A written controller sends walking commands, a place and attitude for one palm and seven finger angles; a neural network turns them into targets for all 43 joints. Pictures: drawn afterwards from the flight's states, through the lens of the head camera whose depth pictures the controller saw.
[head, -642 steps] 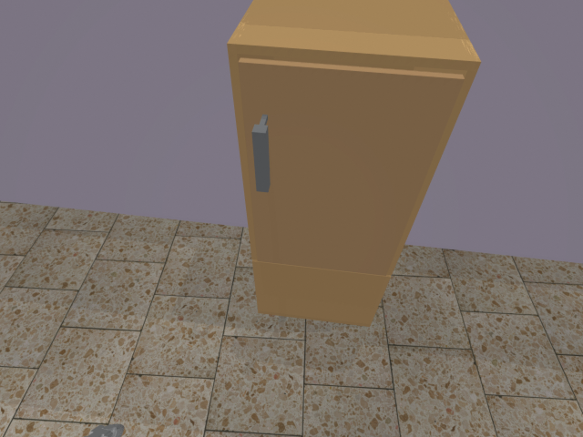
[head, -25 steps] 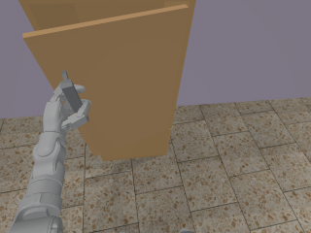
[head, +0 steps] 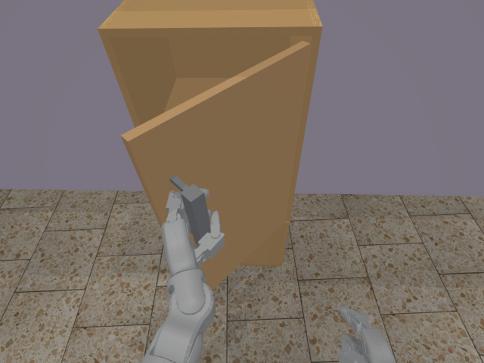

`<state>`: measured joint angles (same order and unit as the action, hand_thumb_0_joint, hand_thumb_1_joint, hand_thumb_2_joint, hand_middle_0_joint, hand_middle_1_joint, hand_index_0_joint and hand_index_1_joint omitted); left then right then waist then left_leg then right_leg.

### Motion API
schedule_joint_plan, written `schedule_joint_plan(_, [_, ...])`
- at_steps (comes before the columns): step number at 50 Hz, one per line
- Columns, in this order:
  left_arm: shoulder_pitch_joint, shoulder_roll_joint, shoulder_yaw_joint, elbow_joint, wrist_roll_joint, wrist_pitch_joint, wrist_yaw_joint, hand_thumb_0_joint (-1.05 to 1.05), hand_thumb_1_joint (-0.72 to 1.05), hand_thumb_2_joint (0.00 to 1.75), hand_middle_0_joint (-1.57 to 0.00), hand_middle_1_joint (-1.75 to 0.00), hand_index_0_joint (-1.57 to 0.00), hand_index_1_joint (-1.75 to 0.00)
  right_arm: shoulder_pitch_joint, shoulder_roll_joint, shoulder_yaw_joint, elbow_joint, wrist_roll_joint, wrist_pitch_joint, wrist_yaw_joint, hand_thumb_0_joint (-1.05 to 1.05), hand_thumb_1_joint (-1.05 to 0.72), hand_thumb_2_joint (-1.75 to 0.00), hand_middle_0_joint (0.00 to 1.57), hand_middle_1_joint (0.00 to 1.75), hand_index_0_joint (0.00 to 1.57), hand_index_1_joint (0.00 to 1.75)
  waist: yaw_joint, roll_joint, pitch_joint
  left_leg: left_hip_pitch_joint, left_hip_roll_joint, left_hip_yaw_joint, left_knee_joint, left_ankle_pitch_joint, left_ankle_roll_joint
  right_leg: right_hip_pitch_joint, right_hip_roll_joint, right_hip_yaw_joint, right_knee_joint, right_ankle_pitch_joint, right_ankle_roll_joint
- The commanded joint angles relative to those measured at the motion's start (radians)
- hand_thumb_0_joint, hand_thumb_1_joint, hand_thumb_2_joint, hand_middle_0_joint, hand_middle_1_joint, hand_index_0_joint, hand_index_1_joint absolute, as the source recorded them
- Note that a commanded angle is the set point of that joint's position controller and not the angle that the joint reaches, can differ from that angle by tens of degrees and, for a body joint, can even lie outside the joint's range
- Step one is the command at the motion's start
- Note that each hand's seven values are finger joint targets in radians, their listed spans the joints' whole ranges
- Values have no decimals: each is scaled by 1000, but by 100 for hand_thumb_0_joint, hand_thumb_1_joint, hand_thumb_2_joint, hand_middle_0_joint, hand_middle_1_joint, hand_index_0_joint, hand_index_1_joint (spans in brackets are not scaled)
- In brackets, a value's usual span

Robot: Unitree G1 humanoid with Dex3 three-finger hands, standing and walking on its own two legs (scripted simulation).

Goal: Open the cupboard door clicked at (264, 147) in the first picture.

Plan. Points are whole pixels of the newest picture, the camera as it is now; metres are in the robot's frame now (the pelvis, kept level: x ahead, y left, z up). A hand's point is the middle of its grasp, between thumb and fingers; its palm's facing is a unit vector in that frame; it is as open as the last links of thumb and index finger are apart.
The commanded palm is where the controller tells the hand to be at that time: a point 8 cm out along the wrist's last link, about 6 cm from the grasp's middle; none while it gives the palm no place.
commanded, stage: open thumb and fingers to let go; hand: left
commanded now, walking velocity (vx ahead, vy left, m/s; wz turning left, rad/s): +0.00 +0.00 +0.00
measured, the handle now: (191, 213) +0.35 +0.11 +0.07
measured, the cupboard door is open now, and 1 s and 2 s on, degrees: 47 45 51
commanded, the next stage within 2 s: slide the hand sideways off the handle in 0.90 s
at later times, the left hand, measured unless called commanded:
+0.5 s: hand (212, 232) +0.31 +0.07 +0.07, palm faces +0.36 -0.93 +0.00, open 10.5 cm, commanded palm +0.26 +0.12 +0.07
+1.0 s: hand (208, 234) +0.31 +0.07 +0.07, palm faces +0.30 -0.95 -0.02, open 15.3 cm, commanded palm +0.26 +0.11 +0.07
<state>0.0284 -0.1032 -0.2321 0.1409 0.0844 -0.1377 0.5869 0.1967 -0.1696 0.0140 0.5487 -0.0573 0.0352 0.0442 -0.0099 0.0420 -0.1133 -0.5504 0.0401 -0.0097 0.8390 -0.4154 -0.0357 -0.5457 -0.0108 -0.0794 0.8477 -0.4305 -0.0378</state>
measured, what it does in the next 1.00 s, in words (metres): stands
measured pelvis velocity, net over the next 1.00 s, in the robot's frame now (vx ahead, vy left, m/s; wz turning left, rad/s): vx -0.01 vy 0.02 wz -0.01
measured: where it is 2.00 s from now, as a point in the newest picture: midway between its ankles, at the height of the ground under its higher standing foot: outside the picture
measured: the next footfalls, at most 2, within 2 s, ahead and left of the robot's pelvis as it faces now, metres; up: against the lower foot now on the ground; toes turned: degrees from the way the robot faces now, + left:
none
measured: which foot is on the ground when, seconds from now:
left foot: down 0.00-1.00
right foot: down 0.00-1.00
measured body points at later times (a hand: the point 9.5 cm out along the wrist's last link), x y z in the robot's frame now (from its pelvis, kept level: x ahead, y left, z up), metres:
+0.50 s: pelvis +0.00 -0.01 +0.00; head +0.02 -0.03 +0.45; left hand +0.28 +0.11 +0.07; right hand +0.16 -0.23 -0.11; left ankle +0.00 +0.14 -0.70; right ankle +0.00 -0.09 -0.70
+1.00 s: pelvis -0.01 +0.02 +0.00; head +0.01 +0.01 +0.45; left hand +0.28 +0.12 +0.07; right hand +0.17 -0.19 -0.10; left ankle +0.00 +0.14 -0.70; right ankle +0.00 -0.09 -0.70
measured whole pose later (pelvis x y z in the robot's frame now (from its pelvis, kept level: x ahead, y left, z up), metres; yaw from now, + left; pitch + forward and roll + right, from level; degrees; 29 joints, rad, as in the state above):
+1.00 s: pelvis -0.01 +0.02 +0.00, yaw +0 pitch +7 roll -1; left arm -0.03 -0.11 -0.26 0.18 0.08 -0.12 0.59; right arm 0.18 -0.17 0.01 0.58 -0.06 0.04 0.02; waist 0.00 0.04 -0.11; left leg -0.58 0.02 0.00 0.88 -0.42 -0.01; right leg -0.57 -0.03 -0.06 0.87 -0.42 -0.01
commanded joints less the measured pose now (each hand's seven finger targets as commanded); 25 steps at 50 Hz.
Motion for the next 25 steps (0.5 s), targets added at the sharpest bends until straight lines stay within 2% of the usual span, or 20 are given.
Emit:
schedule_joint_plan(1, [-139,-115,-28,-268,10,-54,10,0,90,90,-40,-135,-40,-135,-114,-92,-32,-154,1,-47,-23,0,-90,-90,20,30,20,30,-2,-129,-165,96,-51,22,-83,202,42,149,-4,44,-196,272,17])
schedule_joint_plan(3, [-221,-81,3,-248,13,-52,27,0,90,90,-40,-135,-40,-135,-120,-90,-27,-138,-5,-51,-33,0,-90,-90,20,30,20,30,-8,-153,-139,76,-58,14,-73,173,43,135,-19,75,-230,229,29])
schedule_joint_plan(4, [-323,-48,40,-218,9,-56,41,0,90,90,-40,-135,-40,-135,-134,-91,-24,-118,-8,-51,-42,0,-90,-90,20,30,20,30,-24,-161,-115,63,-60,13,-64,144,45,107,-31,97,-247,186,37])
schedule_joint_plan(5, [-314,-27,79,-194,6,-60,48,0,83,87,-40,-134,-40,-134,-136,-84,-25,-109,-11,-50,-49,0,-90,-90,20,30,20,30,-8,-161,-120,53,-65,13,-59,129,41,114,-40,121,-263,153,40])
schedule_joint_plan(6, [-284,-38,76,-177,3,-62,46,0,76,84,-39,-134,-39,-134,-140,-78,-22,-107,-13,-52,-51,0,-90,-90,20,30,20,30,0,-165,-119,48,-68,11,-61,126,41,124,-45,133,-272,149,41])
schedule_joint_plan(7, [-276,-30,92,-165,-5,-65,45,0,69,81,-38,-133,-38,-133,-143,-79,-21,-104,-13,-53,-53,0,-90,-90,20,30,20,30,4,-170,-126,47,-69,11,-64,129,41,131,-48,137,-275,163,43])
schedule_joint_plan(8, [-283,-10,100,-161,-3,-72,39,0,62,78,-38,-132,-38,-132,-137,-81,-24,-100,-15,-52,-56,0,-90,-90,20,30,20,30,1,-203,-136,40,-68,7,-67,133,42,148,-53,147,-279,174,48])
schedule_joint_plan(9, [-279,-14,105,-159,-8,-77,33,0,55,75,-38,-131,-38,-131,-140,-80,-27,-98,-14,-49,-58,0,-90,-90,20,30,20,30,9,-185,-163,40,-69,10,-68,135,41,164,-58,158,-275,191,50])
schedule_joint_plan(15, [-263,-25,84,-153,7,-115,-6,0,13,57,-35,-127,-35,-127,-104,-88,-41,-95,-16,-43,-55,0,-90,-90,20,30,20,30,5,-166,-225,40,-60,12,-71,193,41,191,-53,125,-200,365,50])
schedule_joint_plan(16, [-257,-29,81,-147,6,-118,-11,0,6,54,-34,-126,-34,-126,-102,-88,-42,-95,-15,-42,-54,0,-90,-90,20,30,20,30,5,-150,-221,44,-59,15,-73,191,41,183,-49,117,-198,360,47])
schedule_joint_plan(18, [-249,-30,76,-149,7,-126,-20,0,-8,48,-33,-124,-33,-124,-91,-92,-47,-97,-15,-43,-55,0,-90,-90,20,30,20,30,-1,-180,-221,46,-56,15,-70,200,43,185,-46,109,-195,374,48])
schedule_joint_plan(20, [-234,-22,86,-163,-4,-131,-25,0,-22,42,-32,-123,-32,-123,-93,-92,-47,-105,-13,-43,-55,0,-90,-90,20,30,20,30,7,-164,-220,40,-59,18,-73,191,42,191,-47,115,-198,362,48])
schedule_joint_plan(21, [-256,-16,88,-163,-9,-132,-27,0,-29,39,-32,-122,-32,-122,-97,-94,-46,-104,-12,-43,-58,0,-90,-90,20,30,20,30,0,-180,-210,39,-59,18,-70,186,44,184,-49,120,-205,357,51])
schedule_joint_plan(22, [-261,-7,99,-172,-10,-136,-27,0,-36,36,-31,-122,-31,-122,-93,-94,-47,-103,-13,-41,-60,0,-90,-90,20,30,20,30,3,-184,-224,39,-60,18,-69,190,43,193,-49,122,-203,358,51])
schedule_joint_plan(24, [-252,-20,84,-166,-6,-131,-25,0,-50,30,-30,-120,-30,-120,-95,-94,-45,-107,-13,-41,-60,0,-90,-90,20,30,20,30,0,-165,-202,48,-57,19,-74,194,45,173,-42,107,-199,342,45])
schedule_joint_plan(25, [-247,-23,85,-172,-6,-133,-22,0,-50,30,-30,-120,-30,-120,-90,-93,-47,-107,-12,-41,-59,0,-90,-90,20,30,20,30,3,-173,-213,54,-56,19,-75,202,45,174,-37,97,-191,342,41])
